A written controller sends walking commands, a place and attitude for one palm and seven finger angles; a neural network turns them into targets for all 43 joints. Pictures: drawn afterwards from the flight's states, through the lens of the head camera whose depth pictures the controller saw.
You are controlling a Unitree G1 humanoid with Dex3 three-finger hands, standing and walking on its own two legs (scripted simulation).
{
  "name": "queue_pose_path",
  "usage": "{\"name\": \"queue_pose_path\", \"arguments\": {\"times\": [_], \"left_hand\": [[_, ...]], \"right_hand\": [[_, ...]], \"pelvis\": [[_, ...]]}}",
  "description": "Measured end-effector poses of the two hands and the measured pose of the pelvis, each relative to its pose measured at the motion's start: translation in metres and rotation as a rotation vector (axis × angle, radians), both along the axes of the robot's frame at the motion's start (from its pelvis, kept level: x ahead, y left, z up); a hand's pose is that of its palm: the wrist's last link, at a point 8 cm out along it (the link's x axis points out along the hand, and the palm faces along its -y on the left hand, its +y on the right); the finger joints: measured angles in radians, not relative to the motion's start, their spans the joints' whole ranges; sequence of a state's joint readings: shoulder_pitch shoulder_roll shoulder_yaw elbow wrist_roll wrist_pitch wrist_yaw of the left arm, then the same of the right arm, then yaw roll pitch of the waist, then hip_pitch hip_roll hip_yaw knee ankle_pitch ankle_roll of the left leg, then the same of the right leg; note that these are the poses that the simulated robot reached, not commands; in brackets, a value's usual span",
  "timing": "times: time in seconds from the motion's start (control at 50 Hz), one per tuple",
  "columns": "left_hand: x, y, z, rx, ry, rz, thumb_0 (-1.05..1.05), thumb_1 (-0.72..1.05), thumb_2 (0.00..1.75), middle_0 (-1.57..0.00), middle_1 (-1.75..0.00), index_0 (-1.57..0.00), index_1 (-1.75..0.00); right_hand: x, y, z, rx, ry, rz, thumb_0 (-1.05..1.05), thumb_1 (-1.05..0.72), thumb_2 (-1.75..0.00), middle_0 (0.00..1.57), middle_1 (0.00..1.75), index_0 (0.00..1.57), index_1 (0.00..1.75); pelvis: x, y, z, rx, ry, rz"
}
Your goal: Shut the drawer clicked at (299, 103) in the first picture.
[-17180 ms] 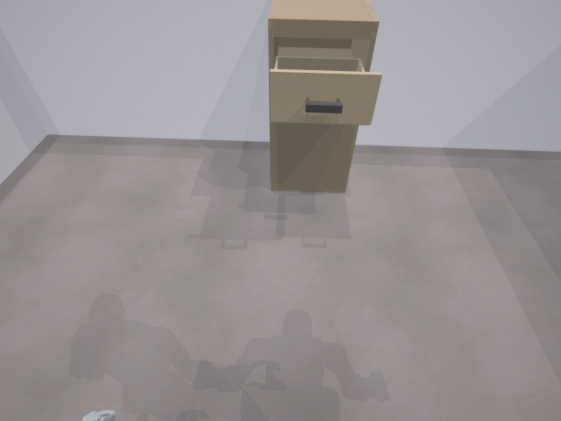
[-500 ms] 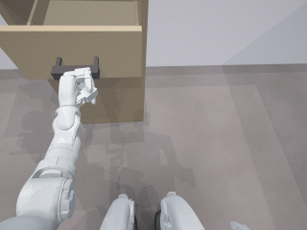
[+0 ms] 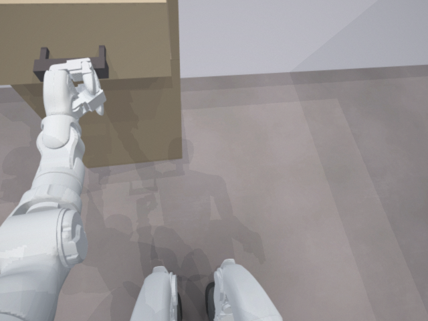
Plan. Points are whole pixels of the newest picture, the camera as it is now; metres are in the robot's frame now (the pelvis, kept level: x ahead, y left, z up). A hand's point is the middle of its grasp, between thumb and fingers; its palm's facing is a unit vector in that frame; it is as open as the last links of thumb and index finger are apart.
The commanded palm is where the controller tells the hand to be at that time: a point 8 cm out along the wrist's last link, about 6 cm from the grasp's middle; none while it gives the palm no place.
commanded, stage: push the drawer shut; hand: left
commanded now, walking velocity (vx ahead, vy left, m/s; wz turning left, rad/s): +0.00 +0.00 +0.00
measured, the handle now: (73, 60) +0.60 +0.21 +0.04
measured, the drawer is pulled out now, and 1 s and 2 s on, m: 0.06 0.00 0.00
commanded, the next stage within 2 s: pull the fist back off the drawer in 0.92 s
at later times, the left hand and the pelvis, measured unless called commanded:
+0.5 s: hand (96, 66) +0.58 +0.17 +0.04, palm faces +0.05 -1.00 -0.04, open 2.9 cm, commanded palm +0.58 +0.20 +0.05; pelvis -0.01 +0.02 -0.02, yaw -1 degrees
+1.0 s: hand (87, 63) +0.59 +0.19 +0.04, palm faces +0.07 -1.00 -0.05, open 3.2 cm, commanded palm +0.64 +0.17 +0.05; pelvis -0.03 +0.02 -0.03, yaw -1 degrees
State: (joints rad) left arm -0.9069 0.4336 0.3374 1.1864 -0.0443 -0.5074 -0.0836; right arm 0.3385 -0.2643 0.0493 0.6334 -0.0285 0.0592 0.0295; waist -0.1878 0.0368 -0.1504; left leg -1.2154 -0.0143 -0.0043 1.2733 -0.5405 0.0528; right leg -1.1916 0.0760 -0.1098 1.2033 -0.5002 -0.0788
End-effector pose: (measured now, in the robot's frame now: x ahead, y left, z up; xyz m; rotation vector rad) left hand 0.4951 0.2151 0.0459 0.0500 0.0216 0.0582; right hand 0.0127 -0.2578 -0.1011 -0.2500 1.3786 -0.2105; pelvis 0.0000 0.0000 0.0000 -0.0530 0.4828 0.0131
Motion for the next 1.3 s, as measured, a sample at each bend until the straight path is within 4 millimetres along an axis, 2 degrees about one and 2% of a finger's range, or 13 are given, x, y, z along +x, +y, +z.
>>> {"name": "queue_pose_path", "arguments": {"times": [0.24, 0.5, 0.68, 0.84, 1.3], "left_hand": [[0.025, 0.006, -0.001, -0.005, -0.005, 0.002, -0.03, 0.73, 0.93, -1.40, -1.60, -1.40, -1.60], [0.061, 0.010, -0.001, -0.012, -0.001, -0.003, -0.03, 0.71, 0.93, -1.40, -1.60, -1.40, -1.60], [0.064, 0.021, -0.004, -0.018, 0.009, 0.000, -0.08, 0.58, 0.92, -1.40, -1.60, -1.40, -1.60], [0.066, 0.025, -0.003, -0.013, 0.002, 0.010, -0.06, 0.51, 0.92, -1.40, -1.60, -1.40, -1.60], [0.066, 0.024, 0.003, -0.002, 0.019, 0.009, -0.01, 0.51, 0.93, -1.40, -1.60, -1.40, -1.60]], "right_hand": [[-0.021, 0.006, 0.000, -0.023, 0.057, -0.007, 0.00, -0.90, -0.90, 0.20, 0.30, 0.20, 0.30], [-0.054, 0.020, 0.004, -0.046, 0.138, -0.046, 0.00, -0.90, -0.90, 0.20, 0.30, 0.20, 0.30], [-0.073, 0.032, 0.007, -0.041, 0.193, -0.050, 0.00, -0.90, -0.90, 0.20, 0.30, 0.20, 0.30], [-0.082, 0.033, 0.009, -0.067, 0.193, -0.041, 0.00, -0.90, -0.90, 0.20, 0.30, 0.20, 0.30], [-0.094, 0.034, 0.009, -0.067, 0.166, -0.027, 0.00, -0.90, -0.90, 0.20, 0.30, 0.20, 0.30]], "pelvis": [[-0.005, 0.007, -0.009, -0.022, 0.035, 0.008], [-0.008, 0.016, -0.018, -0.047, 0.078, 0.004], [-0.013, 0.020, -0.022, -0.064, 0.090, 0.015], [-0.021, 0.021, -0.026, -0.079, 0.099, 0.027], [-0.030, 0.020, -0.028, -0.081, 0.103, 0.024]]}}
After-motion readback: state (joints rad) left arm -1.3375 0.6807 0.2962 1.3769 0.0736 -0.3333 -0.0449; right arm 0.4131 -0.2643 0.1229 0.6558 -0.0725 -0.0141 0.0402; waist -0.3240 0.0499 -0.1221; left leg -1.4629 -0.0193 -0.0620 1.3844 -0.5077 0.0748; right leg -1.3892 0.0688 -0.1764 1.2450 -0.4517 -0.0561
